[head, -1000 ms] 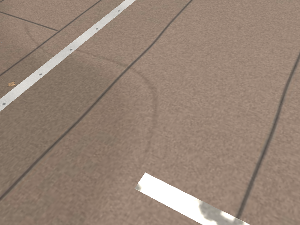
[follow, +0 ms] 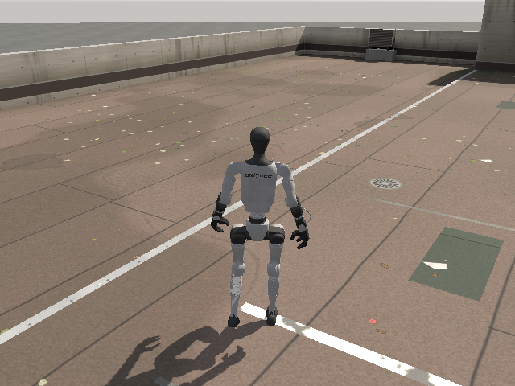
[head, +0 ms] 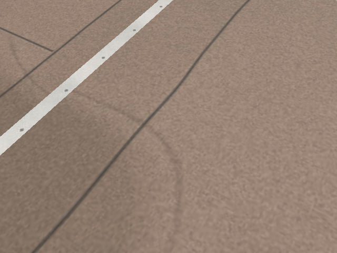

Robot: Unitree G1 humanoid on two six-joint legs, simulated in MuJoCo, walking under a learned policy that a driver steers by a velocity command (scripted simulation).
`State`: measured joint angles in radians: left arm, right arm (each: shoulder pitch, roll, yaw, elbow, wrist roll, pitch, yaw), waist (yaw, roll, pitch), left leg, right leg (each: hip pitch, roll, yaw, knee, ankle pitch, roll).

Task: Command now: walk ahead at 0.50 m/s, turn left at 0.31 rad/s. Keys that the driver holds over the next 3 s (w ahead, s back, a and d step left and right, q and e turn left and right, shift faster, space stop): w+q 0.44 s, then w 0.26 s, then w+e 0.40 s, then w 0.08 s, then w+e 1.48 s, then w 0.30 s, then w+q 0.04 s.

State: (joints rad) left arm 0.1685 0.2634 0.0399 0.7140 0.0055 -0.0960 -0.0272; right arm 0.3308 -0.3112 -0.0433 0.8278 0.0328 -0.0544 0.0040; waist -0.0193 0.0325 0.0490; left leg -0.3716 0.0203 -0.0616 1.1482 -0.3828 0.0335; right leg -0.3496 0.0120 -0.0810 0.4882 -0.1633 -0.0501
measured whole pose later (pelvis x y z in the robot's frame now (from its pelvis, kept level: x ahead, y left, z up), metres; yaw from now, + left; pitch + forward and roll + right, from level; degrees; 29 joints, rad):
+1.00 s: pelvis +0.57 +0.11 -0.02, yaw +13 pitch +2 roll +0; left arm 0.10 0.28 0.05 0.73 -0.01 -0.09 -0.05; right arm 0.33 -0.30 -0.06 0.81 -0.01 -0.04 -0.02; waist -0.04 0.00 0.03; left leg -0.07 -0.03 0.01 0.77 -0.46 0.02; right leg -0.50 0.05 -0.03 0.58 -0.11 -0.09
